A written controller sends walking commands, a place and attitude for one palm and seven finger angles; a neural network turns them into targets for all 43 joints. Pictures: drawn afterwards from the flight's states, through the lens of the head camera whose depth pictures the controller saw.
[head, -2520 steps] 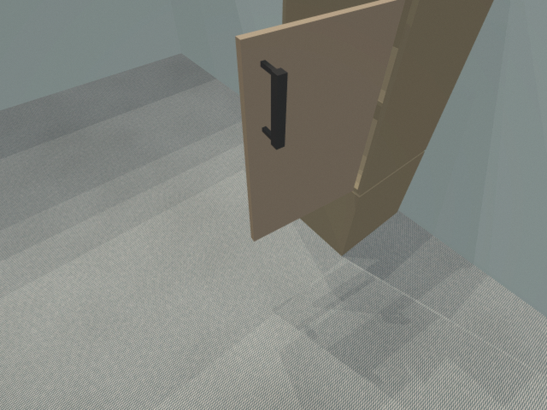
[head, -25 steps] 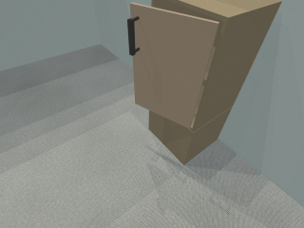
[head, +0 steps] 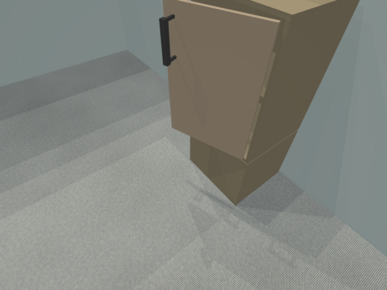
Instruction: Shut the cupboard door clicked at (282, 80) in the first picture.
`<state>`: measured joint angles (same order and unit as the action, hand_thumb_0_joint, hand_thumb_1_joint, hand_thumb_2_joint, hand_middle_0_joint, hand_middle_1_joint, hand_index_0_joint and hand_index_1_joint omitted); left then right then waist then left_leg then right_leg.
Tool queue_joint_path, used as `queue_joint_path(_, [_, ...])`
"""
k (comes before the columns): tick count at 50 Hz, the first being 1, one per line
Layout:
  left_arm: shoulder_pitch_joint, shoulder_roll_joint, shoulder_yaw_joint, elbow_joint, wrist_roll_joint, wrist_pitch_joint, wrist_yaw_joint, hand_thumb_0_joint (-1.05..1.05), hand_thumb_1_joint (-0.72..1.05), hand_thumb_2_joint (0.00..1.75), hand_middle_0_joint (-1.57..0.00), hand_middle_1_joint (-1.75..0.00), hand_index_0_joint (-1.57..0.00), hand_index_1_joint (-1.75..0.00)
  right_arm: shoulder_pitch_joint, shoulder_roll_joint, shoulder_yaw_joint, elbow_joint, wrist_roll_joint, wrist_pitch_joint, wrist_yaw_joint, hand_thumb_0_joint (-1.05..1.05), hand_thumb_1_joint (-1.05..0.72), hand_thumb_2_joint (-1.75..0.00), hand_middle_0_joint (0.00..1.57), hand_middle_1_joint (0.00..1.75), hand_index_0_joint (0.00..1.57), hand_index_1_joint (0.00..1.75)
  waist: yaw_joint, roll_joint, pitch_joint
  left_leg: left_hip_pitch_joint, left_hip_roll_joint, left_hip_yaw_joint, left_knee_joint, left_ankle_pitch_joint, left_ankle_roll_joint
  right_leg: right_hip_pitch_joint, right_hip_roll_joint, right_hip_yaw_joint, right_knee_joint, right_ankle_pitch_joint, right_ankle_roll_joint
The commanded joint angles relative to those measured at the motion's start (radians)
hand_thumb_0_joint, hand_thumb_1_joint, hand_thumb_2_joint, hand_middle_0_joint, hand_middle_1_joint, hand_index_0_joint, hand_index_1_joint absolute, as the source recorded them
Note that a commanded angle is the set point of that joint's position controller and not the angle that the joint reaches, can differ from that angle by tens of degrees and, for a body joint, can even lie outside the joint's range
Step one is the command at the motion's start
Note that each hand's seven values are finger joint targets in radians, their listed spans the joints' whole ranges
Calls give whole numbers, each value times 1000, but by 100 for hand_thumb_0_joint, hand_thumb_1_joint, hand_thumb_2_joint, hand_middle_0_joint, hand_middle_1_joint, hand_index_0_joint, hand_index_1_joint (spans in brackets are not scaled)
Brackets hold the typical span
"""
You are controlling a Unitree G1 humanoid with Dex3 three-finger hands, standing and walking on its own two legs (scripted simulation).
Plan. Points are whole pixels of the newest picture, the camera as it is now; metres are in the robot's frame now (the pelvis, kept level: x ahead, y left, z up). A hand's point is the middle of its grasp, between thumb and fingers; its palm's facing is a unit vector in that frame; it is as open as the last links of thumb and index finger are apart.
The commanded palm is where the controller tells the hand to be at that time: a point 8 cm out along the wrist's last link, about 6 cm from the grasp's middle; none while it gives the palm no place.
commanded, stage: look to check the result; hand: left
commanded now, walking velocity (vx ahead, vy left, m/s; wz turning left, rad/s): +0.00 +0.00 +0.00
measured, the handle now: (169, 40) +0.88 +0.13 +0.12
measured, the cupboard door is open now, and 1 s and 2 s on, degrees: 20 20 20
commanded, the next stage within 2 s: walk to a spot facing it in 0.22 s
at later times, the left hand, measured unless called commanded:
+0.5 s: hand out of the picture -0.02 +0.16 -0.18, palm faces +0.09 -0.98 -0.18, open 7.4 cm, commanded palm none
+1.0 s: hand out of the picture +0.07 +0.26 -0.16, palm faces +0.35 -0.90 -0.26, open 7.4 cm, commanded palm none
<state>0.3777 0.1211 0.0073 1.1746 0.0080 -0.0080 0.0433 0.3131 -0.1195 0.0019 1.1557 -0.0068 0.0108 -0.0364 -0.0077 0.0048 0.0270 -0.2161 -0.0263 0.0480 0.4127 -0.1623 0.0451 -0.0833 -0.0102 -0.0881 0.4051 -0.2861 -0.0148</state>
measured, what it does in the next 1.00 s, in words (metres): lifts its right foot, turning left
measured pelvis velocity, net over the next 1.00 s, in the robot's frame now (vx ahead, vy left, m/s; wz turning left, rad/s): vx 0.01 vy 0.01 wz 0.37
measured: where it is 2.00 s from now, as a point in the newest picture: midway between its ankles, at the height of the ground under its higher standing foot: outside the picture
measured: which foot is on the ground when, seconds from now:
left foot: down 0.00-1.00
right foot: down 0.00-0.68, up 0.70-1.00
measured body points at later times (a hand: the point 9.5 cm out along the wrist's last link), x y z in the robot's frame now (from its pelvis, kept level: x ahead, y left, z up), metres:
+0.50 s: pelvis +0.01 +0.00 -0.01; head +0.02 +0.00 +0.44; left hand -0.02 +0.21 -0.17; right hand -0.01 -0.22 -0.17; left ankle +0.04 +0.09 -0.74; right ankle -0.04 -0.10 -0.74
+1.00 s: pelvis +0.01 +0.01 +0.00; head +0.06 +0.04 +0.44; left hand +0.05 +0.31 -0.14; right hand +0.14 -0.22 -0.14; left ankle +0.03 +0.10 -0.74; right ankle +0.04 -0.16 -0.68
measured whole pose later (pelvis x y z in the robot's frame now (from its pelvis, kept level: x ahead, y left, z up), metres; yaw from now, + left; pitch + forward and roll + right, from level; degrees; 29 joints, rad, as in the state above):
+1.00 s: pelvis +0.01 +0.01 +0.00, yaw +21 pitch +3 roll -2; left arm 0.07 0.25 0.08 0.88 0.02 0.04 0.02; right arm 0.22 -0.22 -0.06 0.95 -0.03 0.03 -0.02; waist -0.04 0.01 0.07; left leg -0.35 -0.07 -0.10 0.46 -0.15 0.06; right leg -0.45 -0.03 0.03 0.97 -0.40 0.08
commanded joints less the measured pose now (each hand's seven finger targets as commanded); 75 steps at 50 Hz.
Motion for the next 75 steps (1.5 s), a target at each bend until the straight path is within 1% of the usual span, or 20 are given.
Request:
queue_joint_path(1, [92,93,10,-5,3,-4,1,0,90,90,-20,-30,-20,-30,69,-91,-11,-21,-3,-12,-9,0,-90,-90,20,30,20,30,-2,-7,76,29,112,-125,-77,64,1,-105,-100,101,-106,49,-29])
queue_joint_path(20, [62,116,25,-32,4,5,6,0,90,90,-20,-30,-20,-30,46,-103,-16,-38,-3,-4,-5,0,-90,-90,20,30,20,30,5,-9,85,-34,101,-128,-14,137,-4,-59,-119,71,-60,104,-29])
queue_joint_path(25, [4,173,61,-96,12,21,8,0,90,90,-20,-30,-20,-30,16,-105,-41,-88,-9,22,6,0,-90,-90,20,30,20,30,5,-127,83,-160,44,-52,239,7,-27,-87,-270,113,-78,62,-118])
queue_joint_path(28, [-64,192,73,-148,25,20,10,0,90,90,-20,-30,-20,-30,-34,-108,-61,-135,-11,34,14,0,-90,-90,20,30,20,30,0,-147,101,-261,67,-18,515,-312,-52,-96,-392,115,-78,276,-201])
queue_joint_path(32, [-108,240,95,-188,20,20,5,0,90,90,-20,-30,-20,-30,12,-112,-59,-158,-12,24,31,0,-90,-90,20,30,20,30,-30,-48,54,-129,84,17,196,-111,-50,-64,-333,-60,207,481,-94])
queue_joint_path(33, [-89,220,96,-202,8,27,0,0,90,90,-20,-30,-20,-30,79,-161,-64,-154,-20,14,29,0,-90,-90,20,30,20,30,-49,145,6,-20,144,-141,45,267,3,-165,-229,-115,407,298,-6])
queue_joint_path(34, [-62,164,84,-233,-5,36,-3,0,90,90,-20,-30,-20,-30,108,-244,-80,-154,-25,7,17,0,-90,-90,20,30,20,30,-40,430,-28,98,350,-510,-27,647,135,-380,-69,-98,618,-316,71])
queue_joint_path(35, [-135,190,73,-265,6,48,2,0,90,90,-20,-30,-20,-30,136,-277,-86,-141,-20,15,8,0,-90,-90,20,30,20,30,-73,320,-50,66,392,-552,-72,487,181,-372,-52,36,720,-416,46])
queue_joint_path(37, [-193,178,89,-278,15,54,-4,0,90,90,-20,-30,-20,-30,57,-270,-92,-188,-28,14,3,0,-90,-90,20,30,20,30,-51,183,-36,-30,339,-546,-139,12,131,-423,-71,97,773,-268,39])
queue_joint_path(40, [-220,181,88,-288,21,42,-19,0,90,90,-20,-30,-20,-30,2,-260,-86,-214,-28,0,-4,0,-90,-90,20,30,20,30,-25,49,-37,-13,267,-468,-129,60,99,-462,-61,125,763,-105,66])
queue_joint_path(45, [-224,183,82,-319,21,41,-21,0,90,90,-20,-30,-20,-30,2,-279,-98,-233,-24,-2,-2,0,-90,-90,20,30,20,30,-26,80,-115,110,214,-417,-81,262,107,-453,-29,122,637,-94,91])
queue_joint_path(52, [-248,198,74,-370,15,46,-18,0,90,90,-20,-30,-20,-30,-59,-310,-120,-278,-30,23,15,0,-90,-90,20,30,20,30,-29,177,-95,23,179,-475,-70,176,108,-310,22,106,375,-148,85])
queue_joint_path(55, [-149,229,80,-353,11,42,-13,0,90,90,-20,-30,-20,-30,-120,-303,-122,-307,-22,32,22,0,-90,-90,20,30,20,30,16,174,-85,-121,131,-481,-43,62,75,-114,46,99,169,-60,67])
queue_joint_path(56, [-100,242,89,-342,11,36,-11,0,90,90,-20,-30,-20,-30,-146,-284,-122,-318,-16,34,25,0,-90,-90,20,30,20,30,42,124,-97,-205,91,-449,-8,-34,38,0,25,97,25,13,58])
queue_joint_path(57, [-77,304,102,-346,23,27,-6,0,90,90,-20,-30,-20,-30,-137,-231,-120,-327,-5,36,31,0,-90,-90,20,30,20,30,50,-51,-93,-344,-2,-350,158,-200,-24,96,-140,269,-129,-83,6])
queue_joint_path(58, [-110,374,109,-368,36,22,-2,0,90,90,-20,-30,-20,-30,-137,-189,-118,-344,-4,31,32,0,-90,-90,20,30,20,30,51,-290,-39,-461,-128,-148,475,-384,-94,20,-419,589,-231,-149,-120])
queue_joint_path(60, [-257,311,85,-405,23,22,6,0,90,90,-20,-30,-20,-30,-90,-237,-126,-330,-24,43,47,0,-90,-90,20,30,20,30,-32,-112,24,-386,-38,-182,776,-349,-73,-218,-414,425,-202,-105,-159])
queue_joint_path(62, [-286,245,72,-400,17,11,1,0,90,90,-20,-30,-20,-30,-85,-224,-119,-298,-23,54,55,0,-90,-90,20,30,20,30,-57,-184,39,-390,6,-134,857,-246,-93,-165,-286,262,-113,179,-126])
queue_joint_path(70, [-37,270,95,-329,22,0,2,0,90,90,-20,-30,-20,-30,-248,-169,-81,-343,-10,50,62,0,-90,-90,20,30,20,30,49,-185,-43,-370,31,-15,557,-298,-110,132,-311,89,39,694,-114])
queue_joint_path(75, [-36,301,111,-321,29,7,-2,0,90,90,-20,-30,-20,-30,-218,-164,-74,-336,-3,33,61,0,-90,-90,20,30,20,30,39,-236,-77,-187,17,49,247,-264,-80,109,-332,34,138,742,-90])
